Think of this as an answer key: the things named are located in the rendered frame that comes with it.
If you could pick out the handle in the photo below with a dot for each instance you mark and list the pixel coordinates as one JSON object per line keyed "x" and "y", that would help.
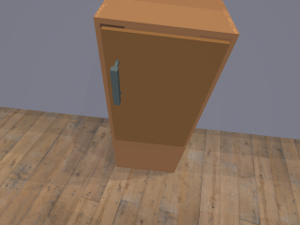
{"x": 115, "y": 81}

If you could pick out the cupboard door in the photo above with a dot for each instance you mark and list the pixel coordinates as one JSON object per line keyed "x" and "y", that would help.
{"x": 164, "y": 80}

